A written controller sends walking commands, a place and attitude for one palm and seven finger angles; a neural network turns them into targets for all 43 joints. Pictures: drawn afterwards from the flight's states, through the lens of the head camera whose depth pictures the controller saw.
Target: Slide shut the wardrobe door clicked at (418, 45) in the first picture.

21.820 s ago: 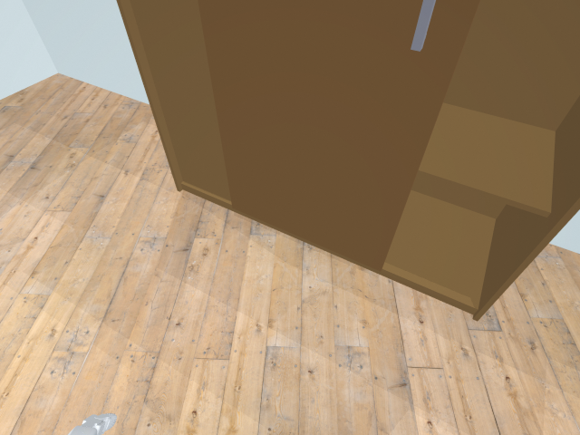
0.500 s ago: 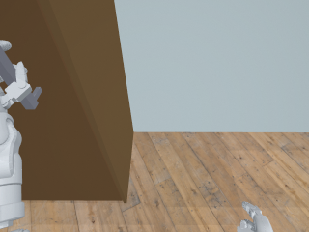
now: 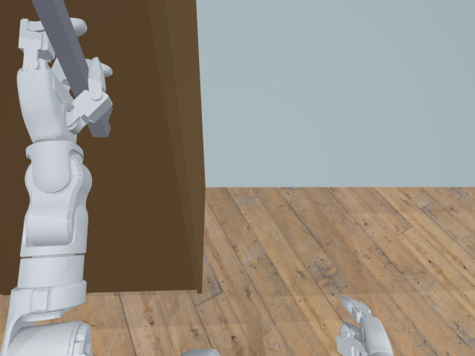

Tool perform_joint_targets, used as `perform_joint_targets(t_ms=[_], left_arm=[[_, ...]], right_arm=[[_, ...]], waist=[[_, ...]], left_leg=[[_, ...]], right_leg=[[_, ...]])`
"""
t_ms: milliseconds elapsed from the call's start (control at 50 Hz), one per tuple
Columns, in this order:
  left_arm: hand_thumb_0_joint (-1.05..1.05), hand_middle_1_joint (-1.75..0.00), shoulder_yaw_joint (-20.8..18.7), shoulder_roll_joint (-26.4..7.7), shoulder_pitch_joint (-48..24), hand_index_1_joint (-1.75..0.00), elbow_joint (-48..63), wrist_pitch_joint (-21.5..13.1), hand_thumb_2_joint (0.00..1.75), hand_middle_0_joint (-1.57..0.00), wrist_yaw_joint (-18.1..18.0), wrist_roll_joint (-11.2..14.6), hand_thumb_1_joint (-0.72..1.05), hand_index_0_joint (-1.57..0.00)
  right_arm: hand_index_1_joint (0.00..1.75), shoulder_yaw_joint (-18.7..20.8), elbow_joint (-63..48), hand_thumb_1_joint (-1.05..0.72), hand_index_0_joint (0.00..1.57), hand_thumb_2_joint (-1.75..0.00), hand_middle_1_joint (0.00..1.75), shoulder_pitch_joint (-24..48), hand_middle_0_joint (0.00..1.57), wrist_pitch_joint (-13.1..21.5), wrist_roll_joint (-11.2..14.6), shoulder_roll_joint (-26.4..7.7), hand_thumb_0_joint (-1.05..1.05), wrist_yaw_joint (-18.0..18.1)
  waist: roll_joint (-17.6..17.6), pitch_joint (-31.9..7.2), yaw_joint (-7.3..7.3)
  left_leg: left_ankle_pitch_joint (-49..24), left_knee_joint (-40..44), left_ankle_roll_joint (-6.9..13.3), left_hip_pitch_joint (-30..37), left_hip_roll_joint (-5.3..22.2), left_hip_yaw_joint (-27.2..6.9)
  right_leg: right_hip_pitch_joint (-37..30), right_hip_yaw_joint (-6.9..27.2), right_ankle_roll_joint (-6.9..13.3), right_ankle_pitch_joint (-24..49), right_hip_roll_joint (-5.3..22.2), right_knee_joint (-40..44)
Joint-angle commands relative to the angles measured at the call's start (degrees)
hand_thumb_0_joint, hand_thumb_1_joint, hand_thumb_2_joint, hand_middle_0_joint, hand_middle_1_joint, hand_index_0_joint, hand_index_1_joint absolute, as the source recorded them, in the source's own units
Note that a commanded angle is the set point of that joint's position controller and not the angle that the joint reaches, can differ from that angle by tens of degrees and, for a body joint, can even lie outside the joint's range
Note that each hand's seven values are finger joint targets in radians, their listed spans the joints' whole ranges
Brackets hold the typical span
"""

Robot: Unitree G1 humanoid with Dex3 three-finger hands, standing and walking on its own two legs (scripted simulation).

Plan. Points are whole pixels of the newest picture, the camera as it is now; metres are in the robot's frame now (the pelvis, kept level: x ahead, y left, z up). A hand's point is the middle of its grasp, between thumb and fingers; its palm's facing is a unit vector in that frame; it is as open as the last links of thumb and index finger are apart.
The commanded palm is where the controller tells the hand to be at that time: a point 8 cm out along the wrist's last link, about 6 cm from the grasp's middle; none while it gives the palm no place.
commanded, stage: stop walking and hold the door there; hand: left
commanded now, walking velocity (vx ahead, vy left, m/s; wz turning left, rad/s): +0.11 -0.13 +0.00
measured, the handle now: (77, 51) +0.40 +0.25 +0.29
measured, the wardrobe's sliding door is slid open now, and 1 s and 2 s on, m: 0.00 0.00 0.00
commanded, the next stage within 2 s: loosen the grip on the handle in 1.38 s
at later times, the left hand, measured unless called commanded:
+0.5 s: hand (93, 100) +0.35 +0.22 +0.25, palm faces +0.14 -0.99 -0.07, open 7.3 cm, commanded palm +0.33 +0.24 +0.24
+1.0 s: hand (96, 94) +0.36 +0.22 +0.25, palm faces +0.23 -0.97 -0.08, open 6.7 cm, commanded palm +0.33 +0.24 +0.24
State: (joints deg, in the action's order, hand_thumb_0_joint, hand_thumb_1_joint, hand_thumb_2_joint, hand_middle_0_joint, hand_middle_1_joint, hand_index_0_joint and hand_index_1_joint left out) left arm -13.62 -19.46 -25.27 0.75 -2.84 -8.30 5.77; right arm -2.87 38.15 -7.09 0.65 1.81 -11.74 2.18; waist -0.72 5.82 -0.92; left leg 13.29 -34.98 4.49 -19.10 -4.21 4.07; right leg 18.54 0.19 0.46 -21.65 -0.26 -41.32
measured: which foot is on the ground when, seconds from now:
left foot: down 0.00-0.32, up 0.34-0.38, down 0.40-1.00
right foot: up 0.00-0.32, down 0.34-0.40, up 0.42-1.00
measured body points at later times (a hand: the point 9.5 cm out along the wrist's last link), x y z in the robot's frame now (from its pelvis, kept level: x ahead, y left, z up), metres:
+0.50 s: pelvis -0.02 +0.08 -0.01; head +0.01 +0.10 +0.44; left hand +0.34 +0.28 +0.25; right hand +0.17 -0.14 -0.09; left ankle +0.04 +0.12 -0.72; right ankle +0.00 -0.08 -0.67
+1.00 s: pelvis +0.01 +0.04 +0.03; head +0.03 +0.06 +0.48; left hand +0.34 +0.27 +0.26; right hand +0.21 -0.17 -0.05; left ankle +0.04 +0.12 -0.72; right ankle +0.02 -0.08 -0.70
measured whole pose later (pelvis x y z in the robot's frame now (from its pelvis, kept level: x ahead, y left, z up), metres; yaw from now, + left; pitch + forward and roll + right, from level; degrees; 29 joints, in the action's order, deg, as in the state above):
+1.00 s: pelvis +0.01 +0.04 +0.03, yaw -3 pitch -2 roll -1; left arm -8.1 -18.4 -18.0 7.7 0.3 -8.7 4.9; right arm -4.1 37.5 -5.3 4.5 1.2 -9.4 2.6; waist 1.4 3.7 -2.9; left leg 6.2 -17.1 2.6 -8.9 -2.8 -3.7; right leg 14.3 0.2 -0.9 -16.0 -1.9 -31.6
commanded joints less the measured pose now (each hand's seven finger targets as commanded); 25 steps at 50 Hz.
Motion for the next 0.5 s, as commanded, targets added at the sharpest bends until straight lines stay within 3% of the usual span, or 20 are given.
perform_joint_targets(t_ms=[0,20,40,80,100,160,220,240,260,280,300,320,340,360,380,400,420,440,460,480], left_arm=[[0.00,-1.40,2.4,-8.8,-22.0,-1.40,16.8,-6.1,0.90,-0.45,1.2,-0.8,0.90,-0.45],[0.00,-1.40,1.3,-9.3,-19.3,-1.40,15.9,-6.2,0.90,-0.45,1.0,-1.4,0.90,-0.45],[0.00,-1.40,2.7,-7.8,-18.2,-1.40,17.2,-6.4,0.90,-0.45,1.1,-1.8,0.90,-0.45],[0.00,-1.40,5.0,-5.7,-15.2,-1.40,17.6,-6.2,0.90,-0.45,2.2,-2.3,0.90,-0.45],[0.00,-1.40,6.8,-4.0,-14.8,-1.40,18.5,-5.9,0.90,-0.45,2.9,-2.3,0.90,-0.45],[0.00,-1.40,8.9,-2.4,-15.9,-1.40,21.3,-5.1,0.90,-0.45,3.9,-2.0,0.90,-0.45],[0.00,-1.40,8.5,-2.5,-16.3,-1.40,22.0,-4.2,0.90,-0.45,4.1,-1.2,0.90,-0.45],[0.00,-1.40,8.2,-2.9,-16.9,-1.40,22.4,-4.2,0.90,-0.45,4.2,-1.1,0.90,-0.45],[0.00,-1.40,8.0,-3.7,-18.0,-1.40,22.8,-4.3,0.90,-0.45,4.2,-1.4,0.90,-0.45],[0.00,-1.40,7.8,-4.1,-18.6,-1.40,22.1,-5.0,0.90,-0.45,4.0,-2.0,0.90,-0.45],[0.00,-1.40,9.6,-2.1,-20.7,-1.40,21.5,-5.8,0.90,-0.45,3.9,-2.2,0.90,-0.45],[0.00,-1.40,8.7,-1.3,-23.0,-1.40,17.1,-5.1,0.90,-0.45,3.5,-1.8,0.90,-0.45],[0.00,-1.40,9.8,0.1,-25.4,-1.40,16.3,-4.0,0.90,-0.45,3.6,-2.6,0.90,-0.45],[0.00,-1.40,7.9,-3.0,-27.4,-1.40,18.1,-3.0,0.90,-0.45,3.7,-2.2,0.90,-0.45],[0.00,-1.40,11.9,0.4,-29.4,-1.40,23.3,-4.1,0.90,-0.45,4.3,-2.3,0.90,-0.45],[0.00,-1.40,13.3,2.2,-30.4,-1.40,23.7,-4.4,0.90,-0.45,3.7,-0.9,0.90,-0.45],[0.00,-1.40,10.3,-0.9,-31.1,-1.40,20.9,-4.5,0.90,-0.45,3.0,-0.6,0.90,-0.45],[0.00,-1.40,7.9,-3.7,-30.4,-1.40,21.3,-4.9,0.90,-0.45,2.4,-1.0,0.90,-0.45],[0.00,-1.40,10.0,-2.1,-29.3,-1.40,22.9,-5.3,0.90,-0.45,2.4,-1.1,0.90,-0.45],[0.00,-1.40,11.2,-0.8,-28.4,-1.40,22.8,-5.5,0.90,-0.45,2.3,-1.8,0.90,-0.45]], right_arm=[[0.30,3.1,-8.0,-0.90,0.20,-0.90,0.30,6.2,0.20,3.8,-1.0,-7.3,0.00,2.0],[0.30,3.5,-7.1,-0.90,0.20,-0.90,0.30,5.7,0.20,3.9,-1.2,-7.6,0.00,2.2],[0.30,3.6,-6.9,-0.90,0.20,-0.90,0.30,4.4,0.20,3.8,-1.2,-7.4,0.00,2.1],[0.30,3.7,-7.3,-0.90,0.20,-0.90,0.30,3.2,0.20,3.7,-0.5,-7.4,0.00,1.7],[0.30,3.8,-7.7,-0.90,0.20,-0.90,0.30,2.8,0.20,3.8,-0.2,-7.3,0.00,1.2],[0.30,4.2,-8.8,-0.90,0.20,-0.90,0.30,4.0,0.20,4.2,0.0,-7.0,0.00,0.4],[0.30,4.8,-9.6,-0.90,0.20,-0.90,0.30,5.3,0.20,4.6,0.3,-7.1,0.00,-0.7],[0.30,5.3,-9.6,-0.90,0.20,-0.90,0.30,5.1,0.20,4.6,0.4,-7.5,0.00,-1.1],[0.30,5.7,-9.3,-0.90,0.20,-0.90,0.30,4.4,0.20,4.3,0.7,-7.7,0.00,-1.4],[0.30,5.9,-8.5,-0.90,0.20,-0.90,0.30,3.1,0.20,3.5,1.7,-7.8,0.00,-1.2],[0.30,5.3,-8.5,-0.90,0.20,-0.90,0.30,3.5,0.20,2.5,1.9,-7.1,0.00,-0.9],[0.30,4.4,-8.9,-0.90,0.20,-0.90,0.30,4.9,0.20,1.2,0.6,-5.5,0.00,-0.5],[0.30,2.9,-8.2,-0.90,0.20,-0.90,0.30,4.6,0.20,-0.2,-1.5,-4.0,0.00,-1.1],[0.30,4.3,-7.0,-0.90,0.20,-0.90,0.30,2.5,0.20,-1.2,-0.2,-6.7,0.00,-0.9],[0.30,4.6,-9.2,-0.90,0.20,-0.90,0.30,6.0,0.20,-1.1,0.1,-9.4,0.00,-0.4],[0.30,4.2,-10.4,-0.90,0.20,-0.90,0.30,9.0,0.20,0.0,0.1,-7.9,0.00,-0.7],[0.30,2.7,-8.6,-0.90,0.20,-0.90,0.30,9.7,0.20,1.2,-0.2,-4.4,0.00,-0.6],[0.30,3.0,-8.2,-0.90,0.20,-0.90,0.30,8.6,0.20,1.9,-0.6,-5.6,0.00,-0.1],[0.30,3.0,-8.1,-0.90,0.20,-0.90,0.30,9.5,0.20,2.1,-1.0,-6.1,0.00,0.2],[0.30,3.0,-7.3,-0.90,0.20,-0.90,0.30,9.1,0.20,2.3,-1.2,-5.8,0.00,0.2]], waist=[[-3.1,-16.8,1.07],[-3.0,-16.8,0.73],[-4.1,-17.6,0.84],[-5.0,-17.9,1.05],[-6.0,-18.8,1.21],[-11.3,-20.7,0.27],[-12.0,-20.9,-0.81],[-11.1,-21.9,-1.02],[-5.6,-24.0,-1.09],[7.7,-24.6,-1.39],[21.2,-21.6,0.17],[14.8,-15.4,1.00],[6.0,-16.4,3.73],[3.0,-19.2,5.90],[-16.3,-18.4,5.22],[-27.0,-19.0,3.75],[-15.8,-19.5,3.45],[-3.7,-17.8,2.41],[0.2,-17.4,1.82],[1.3,-17.5,1.95]], left_leg=[[12.2,31.6,-15.0,17.7,19.7,-30.2],[2.8,29.8,-15.5,19.0,18.1,-22.7],[-6.5,27.1,-14.8,20.7,16.6,-17.9],[-19.5,23.1,-12.3,23.4,15.3,-13.3],[-23.9,22.2,-12.7,25.3,15.0,-12.5],[-35.0,21.3,-17.6,27.6,13.6,-8.6],[-48.7,17.3,-22.1,23.6,12.2,-4.3],[-50.9,13.2,-23.2,21.7,10.7,-2.8],[-46.9,2.6,-22.8,21.9,7.8,-0.7],[-27.3,-15.7,-19.8,21.7,5.2,-3.5],[10.6,-34.6,-11.4,14.9,7.5,-17.4],[21.8,-36.5,-2.5,4.6,8.0,-23.9],[19.0,-19.4,-4.5,3.7,9.5,-21.6],[11.0,1.4,-6.0,9.3,6.8,-14.6],[12.4,16.5,-3.1,15.8,12.2,-24.5],[16.1,25.5,1.3,16.0,22.1,-46.3],[22.3,29.6,-7.0,15.7,22.9,-51.6],[18.5,29.1,-10.6,16.9,22.7,-49.1],[8.2,27.5,-13.0,18.4,21.4,-43.3],[-1.0,24.6,-12.7,20.7,20.2,-35.5]], right_leg=[[7.8,4.7,0.3,-2.6,-1.2,-8.8],[5.1,3.2,-0.1,-1.0,-1.1,-5.2],[2.7,1.5,-0.4,-0.1,-1.5,-2.1],[1.6,-0.3,-0.9,1.7,-2.6,0.8],[1.9,-0.9,-0.9,2.2,-3.3,0.5],[0.3,-2.9,-0.8,0.1,-4.4,1.0],[-8.2,-7.2,-0.1,-1.6,-6.2,9.4],[-11.6,-7.9,1.1,-1.1,-6.1,13.5],[-12.2,-5.7,3.7,1.5,-2.4,20.0],[-7.4,1.3,8.2,7.8,6.1,25.6],[1.8,15.3,14.4,14.1,19.8,21.4],[5.1,17.1,15.3,13.9,22.8,16.8],[5.1,8.8,10.4,9.1,18.9,12.2],[5.6,0.8,5.5,1.8,10.3,0.5],[14.7,-2.9,2.0,-8.8,-1.3,-15.6],[17.9,1.9,0.7,-12.8,-5.2,-25.0],[17.5,8.7,1.1,-7.9,-2.6,-27.9],[18.4,9.5,0.7,-3.4,-2.2,-28.0],[18.2,8.1,0.4,-2.4,-1.8,-26.0],[16.8,7.3,-0.1,-0.1,-1.2,-23.7]])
